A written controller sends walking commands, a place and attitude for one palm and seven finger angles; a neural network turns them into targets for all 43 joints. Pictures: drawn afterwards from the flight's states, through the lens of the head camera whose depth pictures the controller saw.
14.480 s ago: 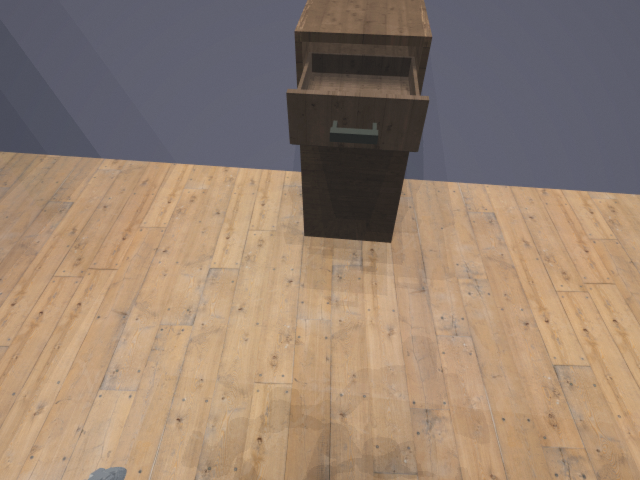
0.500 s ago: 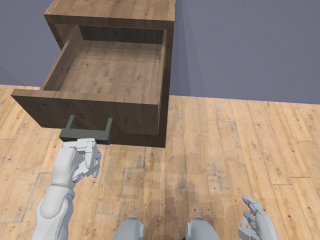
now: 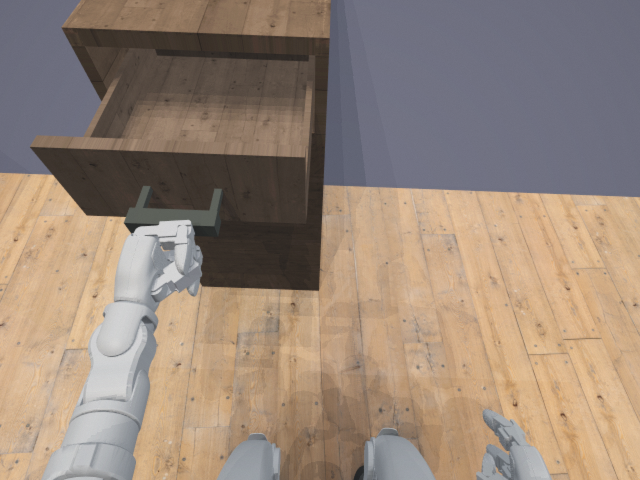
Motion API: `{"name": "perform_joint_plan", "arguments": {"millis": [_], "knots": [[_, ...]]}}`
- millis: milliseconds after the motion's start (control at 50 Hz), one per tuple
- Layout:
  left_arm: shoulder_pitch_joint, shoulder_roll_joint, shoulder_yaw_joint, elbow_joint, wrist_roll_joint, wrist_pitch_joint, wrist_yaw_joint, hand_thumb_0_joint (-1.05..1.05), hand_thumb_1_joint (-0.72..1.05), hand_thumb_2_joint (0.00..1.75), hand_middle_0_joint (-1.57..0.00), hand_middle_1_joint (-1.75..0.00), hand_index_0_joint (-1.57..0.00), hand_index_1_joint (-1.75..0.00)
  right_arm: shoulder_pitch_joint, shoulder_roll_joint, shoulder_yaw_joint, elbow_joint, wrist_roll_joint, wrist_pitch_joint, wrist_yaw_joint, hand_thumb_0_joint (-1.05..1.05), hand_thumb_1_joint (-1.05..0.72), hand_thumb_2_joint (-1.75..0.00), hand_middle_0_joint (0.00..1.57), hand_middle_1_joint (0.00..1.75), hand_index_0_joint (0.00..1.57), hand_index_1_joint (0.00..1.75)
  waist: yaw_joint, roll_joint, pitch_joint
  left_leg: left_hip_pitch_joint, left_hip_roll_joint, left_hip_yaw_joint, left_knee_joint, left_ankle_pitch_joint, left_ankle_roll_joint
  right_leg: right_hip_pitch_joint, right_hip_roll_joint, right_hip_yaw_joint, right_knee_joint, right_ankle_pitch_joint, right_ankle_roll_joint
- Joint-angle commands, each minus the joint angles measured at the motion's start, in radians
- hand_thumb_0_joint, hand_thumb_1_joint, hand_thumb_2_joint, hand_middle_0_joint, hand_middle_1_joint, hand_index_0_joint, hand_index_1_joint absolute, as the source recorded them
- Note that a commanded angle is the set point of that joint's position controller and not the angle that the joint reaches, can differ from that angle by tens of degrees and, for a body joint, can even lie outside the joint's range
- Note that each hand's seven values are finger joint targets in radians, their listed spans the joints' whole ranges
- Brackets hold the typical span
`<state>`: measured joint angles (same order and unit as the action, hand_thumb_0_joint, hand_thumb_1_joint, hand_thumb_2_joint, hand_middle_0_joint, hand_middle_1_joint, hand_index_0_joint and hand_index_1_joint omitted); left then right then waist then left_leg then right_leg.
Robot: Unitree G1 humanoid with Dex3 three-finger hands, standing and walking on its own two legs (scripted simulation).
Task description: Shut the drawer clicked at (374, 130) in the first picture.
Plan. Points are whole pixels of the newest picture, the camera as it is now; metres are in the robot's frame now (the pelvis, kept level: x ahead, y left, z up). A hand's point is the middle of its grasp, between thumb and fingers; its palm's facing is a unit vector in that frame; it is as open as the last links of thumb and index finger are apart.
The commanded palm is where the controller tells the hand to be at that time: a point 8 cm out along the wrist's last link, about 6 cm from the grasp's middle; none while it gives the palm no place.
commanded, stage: push the drawer shut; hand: left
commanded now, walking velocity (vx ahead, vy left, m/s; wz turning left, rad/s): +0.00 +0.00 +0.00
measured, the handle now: (178, 208) +0.44 +0.20 +0.05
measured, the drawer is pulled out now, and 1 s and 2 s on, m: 0.20 0.08 0.00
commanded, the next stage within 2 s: pull the fist back off the drawer in 2.00 s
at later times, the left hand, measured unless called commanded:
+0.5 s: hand (201, 229) +0.42 +0.16 +0.04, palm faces -0.04 -1.00 -0.05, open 3.0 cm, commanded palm +0.41 +0.22 +0.05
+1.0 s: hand (212, 186) +0.49 +0.16 +0.04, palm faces -0.03 -1.00 -0.04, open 3.2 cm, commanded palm +0.47 +0.21 +0.05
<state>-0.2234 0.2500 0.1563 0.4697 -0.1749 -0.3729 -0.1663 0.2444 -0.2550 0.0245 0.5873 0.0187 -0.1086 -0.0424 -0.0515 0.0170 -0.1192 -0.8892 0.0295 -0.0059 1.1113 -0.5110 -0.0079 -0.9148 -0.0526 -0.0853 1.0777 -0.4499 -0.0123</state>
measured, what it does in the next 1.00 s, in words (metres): stands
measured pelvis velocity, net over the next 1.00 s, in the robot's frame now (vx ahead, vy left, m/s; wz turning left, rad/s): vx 0.00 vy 0.00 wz -0.03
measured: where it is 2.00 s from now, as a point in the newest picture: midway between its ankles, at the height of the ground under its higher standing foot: outside the picture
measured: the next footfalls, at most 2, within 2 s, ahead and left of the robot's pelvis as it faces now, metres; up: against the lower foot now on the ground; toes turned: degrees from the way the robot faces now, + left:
none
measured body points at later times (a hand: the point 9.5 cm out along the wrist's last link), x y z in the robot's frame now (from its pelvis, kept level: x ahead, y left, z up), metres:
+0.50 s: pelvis +0.00 +0.00 +0.00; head +0.11 +0.01 +0.44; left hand +0.41 +0.22 +0.05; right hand +0.11 -0.26 -0.12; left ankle +0.01 +0.12 -0.66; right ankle +0.04 -0.12 -0.66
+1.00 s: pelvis +0.00 +0.00 -0.01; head +0.13 +0.01 +0.42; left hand +0.48 +0.21 +0.05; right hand +0.03 -0.27 -0.12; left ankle +0.01 +0.12 -0.66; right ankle +0.04 -0.12 -0.66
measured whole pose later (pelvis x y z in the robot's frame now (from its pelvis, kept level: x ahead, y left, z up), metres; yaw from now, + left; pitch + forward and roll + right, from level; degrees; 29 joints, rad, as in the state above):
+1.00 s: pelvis +0.00 +0.00 -0.01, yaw -2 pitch +22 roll -1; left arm -0.77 0.41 0.35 1.06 -0.10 -0.46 -0.21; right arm 0.33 -0.27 0.02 0.63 -0.01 0.00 -0.01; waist -0.15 0.02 -0.11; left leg -1.02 0.05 0.01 1.15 -0.51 0.00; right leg -1.05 -0.03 -0.07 1.09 -0.43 -0.01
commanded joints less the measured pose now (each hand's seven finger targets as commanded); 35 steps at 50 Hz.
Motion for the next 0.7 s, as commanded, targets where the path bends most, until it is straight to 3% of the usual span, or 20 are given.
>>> {"name": "perform_joint_plan", "arguments": {"millis": [0,60,140,220,240,280,340,460,560,620,680], "knots": [[-0.353,0.170,0.088,-0.173,-0.031,-0.081,-0.001,0.00,0.90,0.90,-1.40,-1.60,-1.40,-1.60,0.025,-0.137,-0.059,-0.111,0.004,-0.026,-0.005,0.00,-0.90,-0.90,0.20,0.30,0.20,0.30,-0.022,0.009,-0.352,0.125,-0.034,-0.007,-0.169,0.207,0.025,0.269,0.043,0.065,-0.164,0.165,-0.006],[-0.370,0.177,0.105,-0.155,-0.038,-0.093,-0.010,0.00,0.90,0.90,-1.40,-1.60,-1.40,-1.60,0.036,-0.136,-0.063,-0.105,0.005,-0.016,-0.001,0.00,-0.90,-0.90,0.20,0.30,0.20,0.30,-0.018,0.009,-0.364,0.135,-0.033,-0.003,-0.173,0.234,0.022,0.283,0.043,0.065,-0.162,0.202,-0.006],[-0.435,0.170,0.089,-0.145,-0.032,-0.108,-0.012,0.00,0.90,0.90,-1.40,-1.60,-1.40,-1.60,0.051,-0.139,-0.067,-0.090,0.003,-0.009,0.003,0.00,-0.90,-0.90,0.20,0.30,0.20,0.30,-0.030,0.047,-0.374,0.169,-0.027,-0.009,-0.172,0.257,0.019,0.246,0.045,0.058,-0.153,0.217,-0.008],[-0.496,0.161,0.079,-0.097,-0.022,-0.117,-0.006,0.00,0.90,0.90,-1.40,-1.60,-1.40,-1.60,0.068,-0.141,-0.070,-0.075,0.001,-0.001,0.004,0.00,-0.90,-0.90,0.20,0.30,0.20,0.30,-0.045,0.011,-0.379,0.172,-0.024,-0.015,-0.169,0.269,0.021,0.232,0.049,0.053,-0.146,0.227,-0.006],[-0.516,0.159,0.074,-0.086,-0.019,-0.118,-0.008,0.00,0.90,0.90,-1.40,-1.60,-1.40,-1.60,0.068,-0.140,-0.071,-0.072,0.001,0.001,0.005,0.00,-0.90,-0.90,0.20,0.30,0.20,0.30,-0.047,0.034,-0.376,0.172,-0.025,-0.011,-0.166,0.262,0.019,0.225,0.047,0.056,-0.149,0.222,-0.006],[-0.529,0.189,0.105,-0.058,-0.016,-0.118,-0.003,0.00,0.90,0.90,-1.40,-1.60,-1.40,-1.60,0.076,-0.143,-0.072,-0.067,-0.002,0.007,0.004,0.00,-0.90,-0.90,0.20,0.30,0.20,0.30,-0.042,0.004,-0.390,0.157,-0.026,-0.009,-0.163,0.260,0.022,0.250,0.047,0.061,-0.151,0.228,-0.005],[-0.635,0.200,0.101,0.008,-0.009,-0.118,-0.011,0.00,0.90,0.90,-1.40,-1.60,-1.40,-1.60,0.081,-0.142,-0.065,-0.051,0.000,0.017,0.000,0.00,-0.90,-0.90,0.20,0.30,0.20,0.30,-0.064,0.015,-0.358,0.140,-0.026,-0.012,-0.159,0.225,0.023,0.213,0.048,0.062,-0.153,0.194,-0.004],[-0.777,0.220,0.107,0.093,0.000,-0.129,-0.016,0.00,0.90,0.90,-1.40,-1.60,-1.40,-1.60,0.099,-0.144,-0.063,-0.035,-0.003,0.027,-0.002,0.00,-0.90,-0.90,0.20,0.30,0.20,0.30,-0.077,0.040,-0.403,0.156,-0.026,-0.019,-0.150,0.221,0.022,0.186,0.049,0.061,-0.146,0.181,-0.006],[-0.834,0.229,0.121,0.182,0.007,-0.138,-0.017,0.00,0.90,0.90,-1.40,-1.60,-1.40,-1.60,0.117,-0.146,-0.062,-0.029,-0.009,0.036,0.004,0.00,-0.90,-0.90,0.20,0.30,0.20,0.30,-0.081,0.049,-0.429,0.149,-0.029,-0.016,-0.141,0.225,0.025,0.182,0.052,0.064,-0.144,0.186,-0.006],[-0.888,0.264,0.141,0.212,0.017,-0.150,-0.023,0.00,0.90,0.90,-1.40,-1.60,-1.40,-1.60,0.137,-0.151,-0.061,-0.030,-0.013,0.043,0.009,0.00,-0.90,-0.90,0.20,0.30,0.20,0.30,-0.082,0.057,-0.455,0.151,-0.028,-0.021,-0.136,0.238,0.026,0.181,0.058,0.065,-0.131,0.196,-0.008],[-0.917,0.264,0.147,0.263,0.023,-0.152,-0.018,0.00,0.90,0.90,-1.40,-1.60,-1.40,-1.60,0.150,-0.153,-0.063,-0.025,-0.017,0.054,0.015,0.00,-0.90,-0.90,0.20,0.30,0.20,0.30,-0.090,0.044,-0.438,0.143,-0.025,-0.022,-0.135,0.236,0.026,0.163,0.059,0.060,-0.132,0.190,-0.007]]}}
